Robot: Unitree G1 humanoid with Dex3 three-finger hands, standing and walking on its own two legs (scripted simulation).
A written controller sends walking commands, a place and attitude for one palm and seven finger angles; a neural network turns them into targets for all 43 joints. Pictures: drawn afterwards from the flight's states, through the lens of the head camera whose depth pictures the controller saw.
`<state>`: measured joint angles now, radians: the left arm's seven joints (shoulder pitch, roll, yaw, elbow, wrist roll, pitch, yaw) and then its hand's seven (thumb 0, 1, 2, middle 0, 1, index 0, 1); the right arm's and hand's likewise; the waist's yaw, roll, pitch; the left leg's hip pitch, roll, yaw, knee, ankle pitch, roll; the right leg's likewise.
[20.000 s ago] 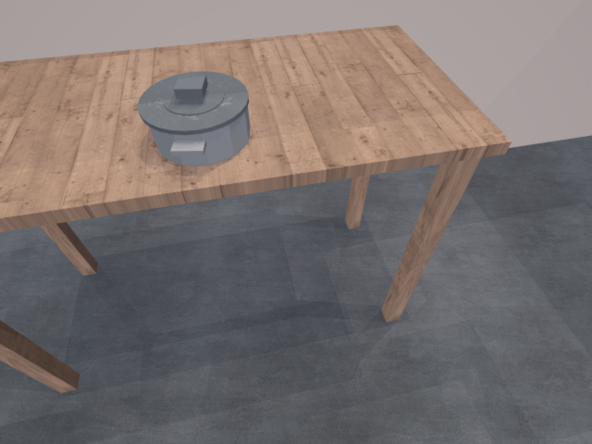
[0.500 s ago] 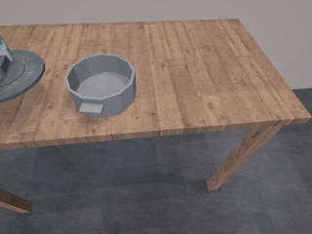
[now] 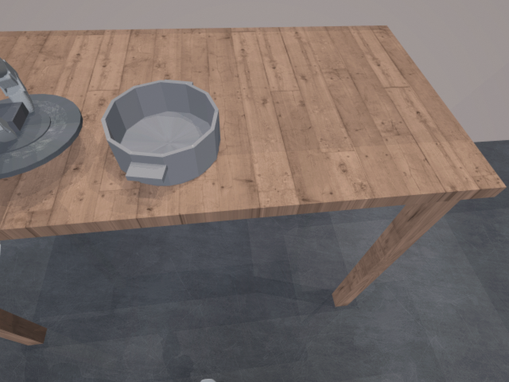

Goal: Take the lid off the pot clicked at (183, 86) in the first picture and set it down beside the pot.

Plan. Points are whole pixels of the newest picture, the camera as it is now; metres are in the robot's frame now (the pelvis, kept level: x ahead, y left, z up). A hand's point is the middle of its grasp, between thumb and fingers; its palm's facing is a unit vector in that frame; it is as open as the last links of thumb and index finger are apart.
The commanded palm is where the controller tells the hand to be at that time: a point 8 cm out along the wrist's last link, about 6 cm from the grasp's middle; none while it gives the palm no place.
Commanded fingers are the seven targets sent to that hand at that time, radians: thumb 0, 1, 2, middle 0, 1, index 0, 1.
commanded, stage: lower the lid onto the table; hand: left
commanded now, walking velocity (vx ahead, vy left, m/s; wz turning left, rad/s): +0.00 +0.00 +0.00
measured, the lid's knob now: (3, 117) +0.47 +0.35 +0.15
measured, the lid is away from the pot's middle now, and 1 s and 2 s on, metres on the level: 0.22 0.24 0.24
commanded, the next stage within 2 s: open the fingers wide in 0.58 s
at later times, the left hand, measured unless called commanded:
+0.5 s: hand (0, 135) +0.45 +0.36 +0.13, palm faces -0.45 -0.26 -0.85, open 8.2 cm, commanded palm +0.50 +0.37 +0.20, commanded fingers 0.00 0.63 0.93 -0.79 -1.10 -0.77 -1.07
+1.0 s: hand out of the picture +0.42 +0.36 +0.13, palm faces -0.40 -0.15 -0.90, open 8.2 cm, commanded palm +0.45 +0.36 +0.19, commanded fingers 0.00 0.37 0.79 -0.59 -1.01 -0.58 -1.00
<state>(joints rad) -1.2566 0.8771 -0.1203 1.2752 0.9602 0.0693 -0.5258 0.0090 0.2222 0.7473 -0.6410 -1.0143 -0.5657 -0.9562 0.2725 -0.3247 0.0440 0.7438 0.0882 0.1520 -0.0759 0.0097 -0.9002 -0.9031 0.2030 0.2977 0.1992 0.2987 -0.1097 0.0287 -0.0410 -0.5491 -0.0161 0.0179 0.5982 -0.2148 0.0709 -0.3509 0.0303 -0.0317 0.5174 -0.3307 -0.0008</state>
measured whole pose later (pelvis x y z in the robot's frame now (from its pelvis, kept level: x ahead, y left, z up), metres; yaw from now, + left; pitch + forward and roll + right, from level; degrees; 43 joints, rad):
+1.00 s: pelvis -0.01 +0.01 -0.01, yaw +0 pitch +10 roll -4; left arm -1.01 0.89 0.00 1.10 0.97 -0.11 -0.46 0.01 0.26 0.72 -0.63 -1.03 -0.53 -0.96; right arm 0.28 -0.30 0.03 0.67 0.09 0.23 -0.08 0.01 -0.90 -0.90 0.20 0.30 0.20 0.30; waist -0.09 0.04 -0.05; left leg -0.63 0.00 0.01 0.69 -0.24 0.08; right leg -0.42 0.04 -0.04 0.59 -0.35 0.00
